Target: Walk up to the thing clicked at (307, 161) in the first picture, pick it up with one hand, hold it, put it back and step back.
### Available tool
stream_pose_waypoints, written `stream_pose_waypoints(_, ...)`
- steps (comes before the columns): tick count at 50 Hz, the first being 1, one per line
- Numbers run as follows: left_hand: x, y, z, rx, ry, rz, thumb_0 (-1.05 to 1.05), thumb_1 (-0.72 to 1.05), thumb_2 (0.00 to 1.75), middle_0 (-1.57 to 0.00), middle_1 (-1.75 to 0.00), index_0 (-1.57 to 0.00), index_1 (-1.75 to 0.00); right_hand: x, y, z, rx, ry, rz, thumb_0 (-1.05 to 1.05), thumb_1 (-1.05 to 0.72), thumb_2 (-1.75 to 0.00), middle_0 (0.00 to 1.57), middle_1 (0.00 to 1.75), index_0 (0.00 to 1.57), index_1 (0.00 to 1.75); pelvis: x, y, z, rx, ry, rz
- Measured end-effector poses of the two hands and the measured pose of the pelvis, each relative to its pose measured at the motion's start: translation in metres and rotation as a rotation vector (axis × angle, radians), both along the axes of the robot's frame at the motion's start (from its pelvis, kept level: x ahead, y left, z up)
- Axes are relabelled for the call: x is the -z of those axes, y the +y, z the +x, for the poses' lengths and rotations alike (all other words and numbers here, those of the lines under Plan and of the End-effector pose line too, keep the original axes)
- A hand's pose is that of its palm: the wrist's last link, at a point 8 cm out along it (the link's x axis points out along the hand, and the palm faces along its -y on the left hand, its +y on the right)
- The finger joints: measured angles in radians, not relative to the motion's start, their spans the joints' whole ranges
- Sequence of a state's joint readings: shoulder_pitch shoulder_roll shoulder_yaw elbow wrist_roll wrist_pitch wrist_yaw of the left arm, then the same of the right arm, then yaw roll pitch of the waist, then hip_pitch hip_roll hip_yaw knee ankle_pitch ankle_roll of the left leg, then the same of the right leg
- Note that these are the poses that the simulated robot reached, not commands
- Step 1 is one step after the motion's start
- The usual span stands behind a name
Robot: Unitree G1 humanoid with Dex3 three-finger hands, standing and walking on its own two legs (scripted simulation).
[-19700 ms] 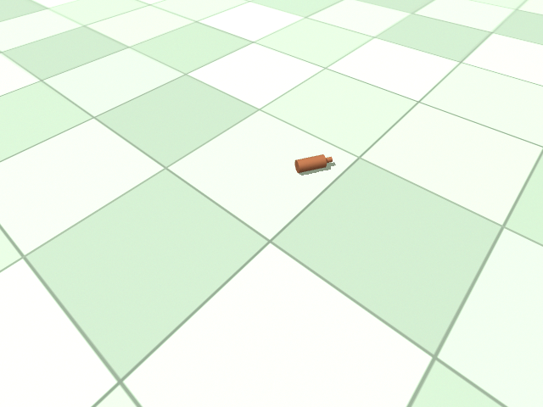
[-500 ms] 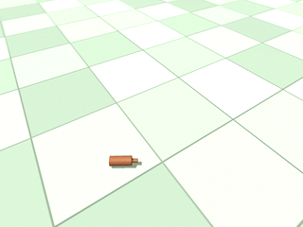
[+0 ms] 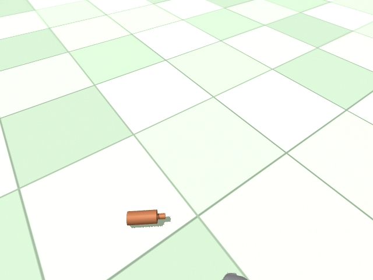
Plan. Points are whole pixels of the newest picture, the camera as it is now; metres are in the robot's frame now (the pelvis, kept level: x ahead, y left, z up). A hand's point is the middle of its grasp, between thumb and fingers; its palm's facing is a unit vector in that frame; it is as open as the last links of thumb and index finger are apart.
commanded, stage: walk up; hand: left
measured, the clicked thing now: (146, 217) +0.60 +0.22 -0.74
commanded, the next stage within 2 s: stand in 1.98 s
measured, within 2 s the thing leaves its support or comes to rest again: neither
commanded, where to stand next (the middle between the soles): +0.24 -0.01 m, yaw +3 degrees
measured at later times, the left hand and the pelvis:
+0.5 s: hand (87, 275) +0.20 +0.25 -0.16, palm faces +0.01 -0.94 -0.35, open 7.4 cm; pelvis +0.16 -0.02 -0.02, yaw +2 degrees
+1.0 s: hand (98, 239) +0.28 +0.24 -0.15, palm faces +0.00 -0.92 -0.40, open 7.4 cm; pelvis +0.22 -0.03 -0.01, yaw +1 degrees
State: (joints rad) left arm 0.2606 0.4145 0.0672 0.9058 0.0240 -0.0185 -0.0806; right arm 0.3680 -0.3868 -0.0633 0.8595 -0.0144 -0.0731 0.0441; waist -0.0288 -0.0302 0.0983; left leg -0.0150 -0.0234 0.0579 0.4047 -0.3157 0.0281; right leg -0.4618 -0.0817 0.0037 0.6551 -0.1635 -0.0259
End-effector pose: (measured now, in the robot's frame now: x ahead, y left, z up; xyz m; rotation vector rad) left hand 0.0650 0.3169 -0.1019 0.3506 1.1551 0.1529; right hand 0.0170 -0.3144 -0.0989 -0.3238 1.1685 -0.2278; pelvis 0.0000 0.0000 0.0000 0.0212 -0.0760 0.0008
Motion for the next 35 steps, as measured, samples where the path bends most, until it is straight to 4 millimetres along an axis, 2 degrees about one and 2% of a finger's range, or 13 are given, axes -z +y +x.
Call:
stream_pose_waypoints(5, -0.004, -0.021, 0.070, 0.019, -0.104, 0.039, 0.01, 0.90, 0.90, -0.21, -0.30, -0.20, -0.30, 0.028, -0.021, 0.033, 0.004, 0.035, 0.020, 0.00, -0.90, -0.89, 0.20, 0.30, 0.20, 0.30, 0.017, -0.021, 0.044, -0.012, 0.008, -0.009)
stream_pose_waypoints(9, -0.013, -0.037, 0.100, 0.001, -0.175, 0.039, 0.01, 0.90, 0.90, -0.21, -0.30, -0.20, -0.30, 0.033, -0.026, 0.071, -0.030, 0.047, 0.033, 0.01, -0.90, -0.89, 0.20, 0.30, 0.20, 0.29, 0.014, -0.031, 0.066, -0.024, -0.002, -0.013)
stream_pose_waypoints(13, -0.020, -0.045, 0.109, -0.013, -0.156, 0.032, 0.00, 0.90, 0.90, -0.21, -0.30, -0.20, -0.30, 0.023, -0.029, 0.110, -0.065, 0.021, 0.042, 0.00, -0.90, -0.89, 0.20, 0.30, 0.20, 0.29, 0.005, -0.033, 0.089, -0.026, 0.008, -0.021)
stream_pose_waypoints(17, -0.016, -0.042, 0.112, -0.026, -0.109, 0.026, 0.00, 0.90, 0.90, -0.21, -0.30, -0.20, -0.30, 0.012, -0.032, 0.142, -0.091, 0.020, 0.023, 0.00, -0.90, -0.89, 0.20, 0.30, 0.20, 0.29, 0.001, -0.033, 0.113, -0.031, 0.021, -0.030)
stream_pose_waypoints(21, -0.002, -0.032, 0.115, -0.051, -0.055, 0.021, 0.00, 0.90, 0.90, -0.21, -0.30, -0.20, -0.30, 0.006, -0.030, 0.171, -0.107, 0.031, -0.023, 0.00, -0.90, -0.89, 0.20, 0.30, 0.20, 0.29, 0.005, -0.027, 0.135, -0.032, 0.026, -0.034)
stream_pose_waypoints(24, 0.017, -0.022, 0.122, -0.072, -0.013, 0.009, 0.01, 0.90, 0.90, -0.21, -0.30, -0.20, -0.30, 0.008, -0.025, 0.194, -0.108, 0.012, -0.063, 0.00, -0.90, -0.89, 0.20, 0.30, 0.20, 0.29, 0.015, -0.018, 0.152, -0.033, 0.028, -0.041)
stream_pose_waypoints(28, 0.031, -0.020, 0.137, -0.073, 0.030, -0.008, 0.01, 0.90, 0.90, -0.21, -0.30, -0.20, -0.30, 0.004, -0.012, 0.221, -0.111, -0.034, -0.063, 0.00, -0.90, -0.89, 0.20, 0.30, 0.20, 0.29, 0.017, -0.014, 0.164, -0.026, 0.029, -0.029)
stream_pose_waypoints(32, 0.030, -0.023, 0.152, -0.054, 0.044, -0.014, 0.01, 0.90, 0.90, -0.21, -0.30, -0.20, -0.30, -0.004, -0.009, 0.242, -0.116, -0.076, -0.057, 0.00, -0.90, -0.89, 0.20, 0.30, 0.20, 0.30, 0.012, -0.017, 0.175, -0.017, 0.035, -0.032)
stream_pose_waypoints(35, 0.026, -0.025, 0.161, -0.050, 0.041, 0.001, 0.01, 0.90, 0.90, -0.21, -0.30, -0.20, -0.30, -0.001, -0.014, 0.254, -0.120, -0.085, -0.049, 0.00, -0.90, -0.89, 0.20, 0.30, 0.20, 0.30, 0.012, -0.021, 0.183, -0.017, 0.038, -0.033)
